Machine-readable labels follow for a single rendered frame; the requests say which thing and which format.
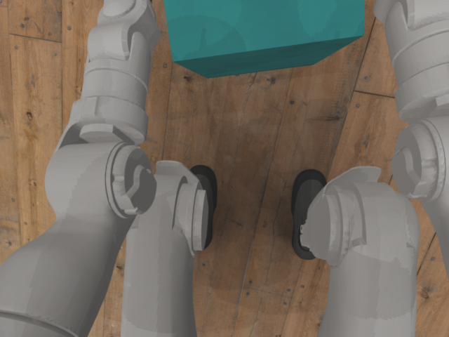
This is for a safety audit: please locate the right robot thigh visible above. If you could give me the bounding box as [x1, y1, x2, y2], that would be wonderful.
[314, 181, 418, 337]

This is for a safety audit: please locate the carton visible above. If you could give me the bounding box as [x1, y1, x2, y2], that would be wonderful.
[163, 0, 365, 78]

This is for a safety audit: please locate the robot thigh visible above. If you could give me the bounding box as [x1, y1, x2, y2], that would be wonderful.
[121, 174, 208, 337]
[314, 181, 418, 337]

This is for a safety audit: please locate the left robot forearm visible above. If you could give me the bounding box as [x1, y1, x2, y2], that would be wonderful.
[45, 0, 161, 198]

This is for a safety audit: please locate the left robot thigh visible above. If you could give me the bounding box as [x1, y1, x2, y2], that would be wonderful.
[121, 174, 208, 337]

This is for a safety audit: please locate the robot left upper arm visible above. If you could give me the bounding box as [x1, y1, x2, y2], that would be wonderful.
[0, 141, 157, 337]

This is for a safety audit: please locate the right robot forearm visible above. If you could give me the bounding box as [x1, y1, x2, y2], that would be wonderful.
[373, 0, 449, 124]

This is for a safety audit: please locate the robot right upper arm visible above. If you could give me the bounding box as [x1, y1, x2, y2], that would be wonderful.
[391, 115, 449, 279]

